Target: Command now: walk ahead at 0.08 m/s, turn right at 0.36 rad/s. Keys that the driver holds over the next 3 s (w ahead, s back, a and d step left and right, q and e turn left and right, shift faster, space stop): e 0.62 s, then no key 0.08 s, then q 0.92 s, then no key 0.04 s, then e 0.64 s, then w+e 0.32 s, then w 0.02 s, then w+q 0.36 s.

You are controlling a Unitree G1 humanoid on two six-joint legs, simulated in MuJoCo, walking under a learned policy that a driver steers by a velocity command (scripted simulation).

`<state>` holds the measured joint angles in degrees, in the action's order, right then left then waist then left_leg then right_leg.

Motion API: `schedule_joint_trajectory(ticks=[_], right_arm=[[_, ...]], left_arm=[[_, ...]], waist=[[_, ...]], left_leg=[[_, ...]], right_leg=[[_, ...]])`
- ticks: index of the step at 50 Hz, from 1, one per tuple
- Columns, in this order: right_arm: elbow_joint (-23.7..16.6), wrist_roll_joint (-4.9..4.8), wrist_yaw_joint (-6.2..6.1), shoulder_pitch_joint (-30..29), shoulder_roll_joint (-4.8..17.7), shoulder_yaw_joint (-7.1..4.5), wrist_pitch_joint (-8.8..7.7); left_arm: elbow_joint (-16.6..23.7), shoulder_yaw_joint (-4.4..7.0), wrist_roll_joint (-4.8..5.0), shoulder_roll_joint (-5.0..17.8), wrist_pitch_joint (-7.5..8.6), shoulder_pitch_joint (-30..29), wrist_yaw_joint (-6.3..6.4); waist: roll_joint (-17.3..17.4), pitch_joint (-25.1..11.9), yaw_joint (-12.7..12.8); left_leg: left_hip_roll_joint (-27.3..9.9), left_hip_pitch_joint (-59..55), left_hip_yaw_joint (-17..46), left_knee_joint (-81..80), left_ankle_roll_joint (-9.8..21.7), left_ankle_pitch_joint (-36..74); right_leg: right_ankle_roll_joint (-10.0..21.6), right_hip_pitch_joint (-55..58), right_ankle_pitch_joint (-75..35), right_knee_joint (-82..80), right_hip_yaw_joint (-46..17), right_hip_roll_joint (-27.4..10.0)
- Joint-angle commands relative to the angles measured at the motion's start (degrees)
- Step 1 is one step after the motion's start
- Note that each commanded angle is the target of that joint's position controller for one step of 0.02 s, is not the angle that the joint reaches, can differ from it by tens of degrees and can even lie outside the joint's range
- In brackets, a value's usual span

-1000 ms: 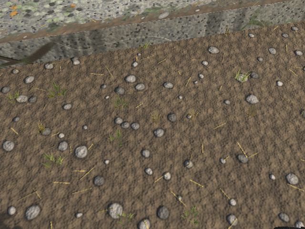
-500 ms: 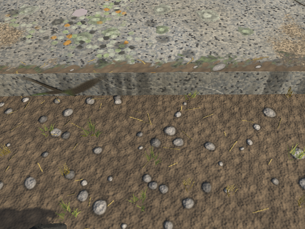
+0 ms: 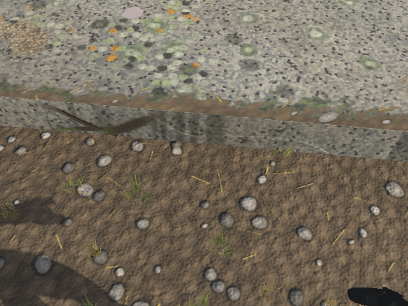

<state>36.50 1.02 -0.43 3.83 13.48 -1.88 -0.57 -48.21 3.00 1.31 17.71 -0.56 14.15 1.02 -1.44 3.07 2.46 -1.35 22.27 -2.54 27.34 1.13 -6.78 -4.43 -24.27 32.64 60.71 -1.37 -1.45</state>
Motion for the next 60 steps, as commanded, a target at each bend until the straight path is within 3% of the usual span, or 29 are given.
schedule_joint_trajectory(ticks=[1, 7, 10, 11, 12, 13, 14, 15, 16, 17, 19, 24, 30, 35, 36, 37, 38, 39, 40, 42, 45, 47, 50, 51, 52, 54, 56, 58, 60], right_arm=[[-1.41, 0.49, -0.57, -0.6, 9.11, -3.24, -0.25], [1.25, -0.37, -1.65, -1.53, 10.74, -4.13, -0.01], [2.51, -1.97, -1.72, -2.5, 11.51, -4.41, 0.77], [3.62, -2.37, -1.72, -0.79, 10.0, -4.2, 1.07], [4.45, -1.33, -1.47, 2.57, 7.22, -3.69, 1.5], [1.32, 0.04, -1.74, -1.0, 6.76, -3.37, 1.49], [0.5, -0.07, -2.16, -5.29, 8.57, -4.0, 1.38], [1.15, -1.02, -2.35, -4.29, 9.55, -4.53, 1.53], [2.82, -0.93, -2.73, -1.92, 9.87, -5.01, 1.76], [3.79, -0.5, -3.09, -0.97, 10.39, -5.31, 1.92], [4.22, -0.4, -2.87, 0.05, 9.63, -5.36, 1.49], [3.87, -1.18, -2.32, -1.85, 7.35, -4.35, 0.55], [4.21, -1.76, -1.03, -1.25, 8.47, -4.22, -0.42], [6.16, -1.59, 0.36, 4.48, 8.85, -4.2, -1.61], [6.26, -0.74, 0.38, 5.11, 10.53, -4.37, -1.64], [5.17, 0.41, 0.15, 3.1, 13.45, -4.35, -1.35], [5.37, 2.16, 0.39, 1.57, 10.82, -3.17, -1.5], [4.64, 1.67, 0.72, -0.9, 7.91, -2.1, -2.06], [4.97, 0.85, 0.86, -2.28, 7.03, -1.63, -2.3], [5.83, -1.08, 0.78, -2.34, 9.15, -1.94, -2.05], [6.74, -1.69, 0.08, 1.67, 13.93, -3.45, -0.36], [6.65, -2.22, -0.18, 2.45, 14.53, -3.82, 0.36], [5.88, -2.97, -0.76, 1.5, 13.35, -3.75, 0.97], [5.42, -2.72, -0.89, 1.29, 12.19, -3.44, 0.83], [4.27, -2.86, -0.91, 1.3, 10.26, -3.18, 0.72], [4.73, -2.72, -0.53, 1.99, 10.88, -3.34, 0.64], [5.22, -2.72, -0.37, 3.21, 13.06, -4.85, 1.46], [5.44, -2.6, -0.21, 3.75, 10.45, -4.23, 2.65], [4.04, -2.42, 0.38, 1.8, 8.91, -3.44, 2.89]], left_arm=[[2.79, 1.78, -0.42, 4.26, -2.46, 5.79, 1.51], [6.86, 1.72, -0.87, 4.07, -2.9, 0.66, -0.27], [6.46, 2.46, -1.03, 4.77, -2.94, 3.59, -1.37], [6.03, 3.02, -1.51, 5.86, -2.9, 4.76, -1.34], [6.91, 4.25, -1.67, 10.69, -2.73, 4.88, -0.54], [9.43, 4.91, -2.29, 16.3, -2.21, 3.0, -0.08], [9.76, 4.61, -4.21, 14.92, -0.84, 3.42, -0.56], [9.95, 4.18, -3.87, 13.4, 0.33, 0.87, -0.65], [10.53, 3.9, -2.33, 11.63, 0.71, -2.79, -0.34], [11.05, 3.17, -1.17, 9.53, 0.72, -4.74, 0.04], [11.48, 2.4, -1.11, 7.9, 0.49, -4.5, 0.75], [11.71, 3.14, -0.78, 9.36, -0.19, -1.57, 1.72], [13.12, 3.82, -0.85, 10.57, -1.25, -3.47, 1.03], [13.77, 3.05, 0.08, 8.76, -2.13, -6.48, 1.1], [13.38, 2.34, -0.49, 6.7, -2.07, -4.5, 1.23], [12.97, 1.16, -2.1, 3.18, -1.66, -0.64, 1.03], [13.89, 1.77, -2.09, 4.99, -1.17, -2.59, 1.17], [12.5, 2.42, -2.56, 7.81, -0.98, -2.16, 1.36], [11.51, 2.63, -2.56, 7.78, -0.97, -2.26, 1.25], [10.47, 2.26, -2.81, 5.61, -1.07, -3.6, 1.31], [10.08, 1.95, -1.28, 4.19, -0.11, -6.25, 1.35], [9.17, 2.3, -0.49, 4.61, 0.1, -5.59, 1.65], [8.05, 2.86, -0.85, 5.67, 0.4, -3.46, 1.51], [8.1, 3.27, -1.35, 7.02, 0.42, -1.91, 1.6], [7.1, 4.29, -1.69, 10.42, 0.11, -1.81, 1.36], [8.19, 4.07, -2.94, 8.91, -0.11, -2.38, 1.3], [9.41, 3.0, -2.7, 6.97, 0.55, -5.24, 1.93], [9.22, 3.08, -1.42, 7.29, 1.06, -7.97, 2.08], [8.33, 3.47, -1.38, 8.52, 0.68, -6.93, 2.08]], waist=[[10.91, -8.14, 0.11], [10.28, -9.38, -1.15], [8.78, -9.05, 1.13], [5.67, -7.6, 1.15], [-8.29, -4.72, -0.6], [-19.2, -1.83, -0.69], [-13.33, -4.56, 2.2], [-10.07, -4.08, 0.14], [-6.69, -4.02, -1.81], [-6.69, -4.34, -2.33], [-6.11, -6.58, -2.87], [-5.81, -7.93, -1.08], [-7.59, -7.22, -0.61], [-6.84, -9.18, -3.49], [-3.47, -9.93, -2.77], [9.63, -10.39, 0.88], [15.78, -7.27, 0.75], [11.78, -6.35, 0.29], [10.54, -6.04, 0.68], [10.14, -4.44, -0.29], [10.53, -4.69, -2.66], [11.65, -5.72, -2.78], [10.74, -7.4, -1.57], [8.12, -8.84, -1.1], [-2.96, -8.48, -3.0], [-11.6, -6.47, -1.07], [-7.17, -4.65, -2.18], [-4.9, -2.51, -3.28], [-6.42, -2.65, -1.84]], left_leg=[[-14.51, -6.7, 9.21, -11.66, 12.41, 10.1], [-17.05, -7.54, 4.94, -11.06, 12.0, 6.76], [-16.23, -6.73, 2.22, -6.09, 8.15, 1.77], [-13.73, -4.16, -0.39, -0.9, 4.6, -4.44], [-7.22, 3.9, -6.82, 13.33, -1.43, -14.81], [1.8, 17.19, -4.47, 26.3, -5.44, -30.89], [1.82, 17.19, 3.95, 35.29, -4.35, -31.22], [0.69, 17.17, 6.13, 37.53, -3.14, -25.64], [-0.11, 17.33, 6.68, 37.26, -2.93, -20.38], [-0.27, 16.89, 6.79, 36.95, -3.36, -17.46], [0.93, 13.98, 6.63, 38.12, -4.38, -13.61], [2.07, 13.15, 7.65, 24.59, -6.18, -11.38], [3.78, 3.72, 8.15, 13.22, -6.06, -14.01], [2.85, -8.84, 6.19, -6.15, -3.19, -1.62], [-2.52, -14.33, 10.16, -8.54, -1.23, 4.9], [-12.75, -18.52, 21.54, -9.61, 3.61, 17.04], [-18.33, -12.57, 29.95, -10.44, 12.9, 18.95], [-17.68, -10.71, 29.07, -11.14, 14.6, 15.18], [-14.54, -11.17, 25.81, -10.75, 12.64, 12.2], [-10.71, -13.64, 23.29, -9.11, 9.46, 10.23], [-7.46, -15.55, 22.21, -6.12, 9.04, 17.18], [-7.09, -17.32, 24.24, -5.48, 9.33, 17.28], [-5.71, -12.9, 25.1, -3.73, 7.17, 16.04], [-4.29, -8.49, 23.49, -1.2, 5.36, 12.93], [0.82, -3.34, 16.32, 2.85, 2.58, 4.54], [5.32, 6.2, 8.47, 16.71, -1.43, -19.97], [2.58, 10.03, 8.53, 35.46, -3.31, -28.94], [0.57, 10.9, 7.46, 33.21, -4.66, -22.86], [0.05, 9.09, 4.3, 28.35, -5.92, -19.08]], right_leg=[[-1.7, -1.7, -4.66, 2.13, 0.69, -1.82], [1.79, 4.64, -12.2, -12.65, 2.45, -3.07], [5.18, 11.52, -18.22, -24.41, 5.39, -0.87], [7.21, 14.16, -21.17, -29.67, 3.9, -0.02], [11.48, 16.82, -31.91, -39.55, -10.39, -8.64], [21.54, 16.73, -41.58, -43.49, -28.39, -20.14], [24.5, 13.72, -35.03, -45.57, -29.48, -20.02], [21.42, 13.29, -30.1, -45.47, -24.77, -16.92], [17.88, 13.77, -26.98, -44.51, -21.0, -14.04], [16.25, 13.91, -28.51, -43.8, -19.12, -12.87], [15.9, 14.57, -34.66, -42.6, -16.89, -10.73], [16.48, 20.7, -36.13, -40.61, -18.5, -9.66], [17.66, 16.07, -35.39, -39.59, -24.66, -8.75], [13.85, 15.22, -38.83, -34.23, -25.26, -5.67], [10.85, 11.81, -30.55, -31.33, -22.35, -3.23], [7.35, 6.07, -11.63, -22.16, -14.27, 4.17], [4.37, 2.11, 2.61, -17.8, -10.82, 6.86], [2.13, 3.61, 2.51, -12.31, -11.29, 4.15], [0.75, 3.73, -0.3, -11.81, -9.93, 2.93], [-1.45, 2.53, -5.34, -16.56, -7.62, 0.87], [-1.74, 5.49, -8.74, -25.62, -3.13, 3.54], [-0.94, 7.23, -12.24, -31.42, -2.24, 4.7], [1.75, 16.07, -22.76, -38.75, -2.33, 3.28], [3.45, 20.95, -28.52, -37.87, -4.17, -0.53], [7.21, 21.85, -32.76, -37.04, -7.65, -4.01], [16.56, 23.53, -42.2, -41.85, -18.31, -16.33], [20.09, 21.09, -50.28, -41.9, -18.33, -20.58], [16.6, 20.57, -48.43, -41.26, -10.84, -16.27], [16.11, 20.95, -48.71, -41.15, -6.59, -14.23]])
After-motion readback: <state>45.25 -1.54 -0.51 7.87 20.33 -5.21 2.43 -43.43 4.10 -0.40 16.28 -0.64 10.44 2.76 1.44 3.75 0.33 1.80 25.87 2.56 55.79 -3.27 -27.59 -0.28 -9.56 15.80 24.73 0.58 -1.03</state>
